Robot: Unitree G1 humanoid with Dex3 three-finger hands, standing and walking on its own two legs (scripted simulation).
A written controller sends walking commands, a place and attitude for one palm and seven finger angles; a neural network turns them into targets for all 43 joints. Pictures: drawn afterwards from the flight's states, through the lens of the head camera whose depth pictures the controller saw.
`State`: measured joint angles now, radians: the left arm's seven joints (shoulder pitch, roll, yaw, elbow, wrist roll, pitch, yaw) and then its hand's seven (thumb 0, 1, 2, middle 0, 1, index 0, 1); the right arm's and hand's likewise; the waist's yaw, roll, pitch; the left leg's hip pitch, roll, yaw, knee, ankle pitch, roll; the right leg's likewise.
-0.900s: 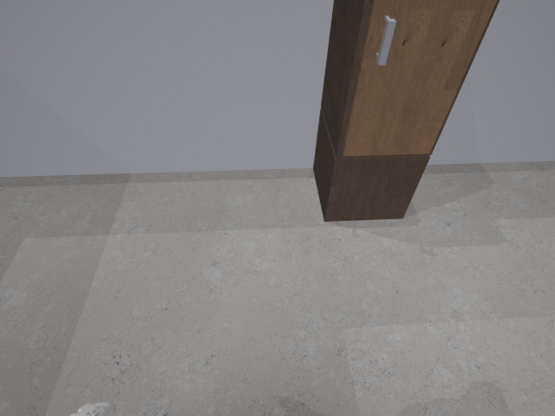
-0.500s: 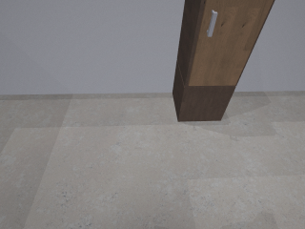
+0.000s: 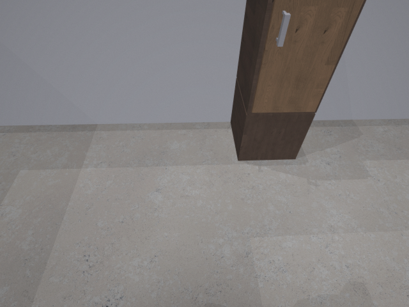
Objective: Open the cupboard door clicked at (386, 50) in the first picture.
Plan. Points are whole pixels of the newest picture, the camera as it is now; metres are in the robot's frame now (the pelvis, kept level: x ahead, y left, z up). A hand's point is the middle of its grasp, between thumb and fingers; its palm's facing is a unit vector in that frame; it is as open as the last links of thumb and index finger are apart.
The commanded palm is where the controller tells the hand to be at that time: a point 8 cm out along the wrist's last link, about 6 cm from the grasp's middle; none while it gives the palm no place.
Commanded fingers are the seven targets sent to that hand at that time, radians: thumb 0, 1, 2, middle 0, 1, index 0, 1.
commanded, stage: look at it before walking up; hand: left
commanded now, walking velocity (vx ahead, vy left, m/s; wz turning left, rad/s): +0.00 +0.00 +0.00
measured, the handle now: (281, 28) +1.11 -0.25 +0.09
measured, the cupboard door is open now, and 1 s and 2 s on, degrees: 0 0 0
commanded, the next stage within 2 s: walk to a spot facing it in 0.54 s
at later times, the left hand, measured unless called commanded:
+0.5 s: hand out of the picture +0.08 +0.24 -0.16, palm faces -0.03 -0.94 -0.33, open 7.4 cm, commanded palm none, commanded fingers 0.00 0.90 0.90 -0.20 -0.30 -0.20 -0.30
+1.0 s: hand out of the picture +0.08 +0.19 -0.18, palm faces -0.12 -0.96 -0.26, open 7.4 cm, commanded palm none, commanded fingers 0.00 0.90 0.90 -0.20 -0.30 -0.20 -0.30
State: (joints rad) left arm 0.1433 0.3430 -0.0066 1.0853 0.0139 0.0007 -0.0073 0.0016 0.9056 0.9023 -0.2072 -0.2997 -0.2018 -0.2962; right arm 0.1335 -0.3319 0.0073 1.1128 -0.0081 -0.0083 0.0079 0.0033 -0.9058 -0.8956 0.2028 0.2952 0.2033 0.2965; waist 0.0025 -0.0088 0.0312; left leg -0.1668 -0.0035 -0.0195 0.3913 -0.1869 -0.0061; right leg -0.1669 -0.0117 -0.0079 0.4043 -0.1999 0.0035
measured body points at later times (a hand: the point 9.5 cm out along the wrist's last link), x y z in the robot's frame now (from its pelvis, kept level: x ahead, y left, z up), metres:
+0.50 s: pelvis +0.01 +0.00 +0.00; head +0.02 +0.00 +0.45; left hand +0.08 +0.29 -0.13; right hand +0.10 -0.30 -0.13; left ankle +0.02 +0.12 -0.74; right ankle +0.01 -0.12 -0.74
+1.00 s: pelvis +0.00 -0.02 -0.02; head +0.02 -0.03 +0.43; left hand +0.08 +0.24 -0.16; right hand +0.05 -0.28 -0.17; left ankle +0.02 +0.12 -0.74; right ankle +0.01 -0.12 -0.74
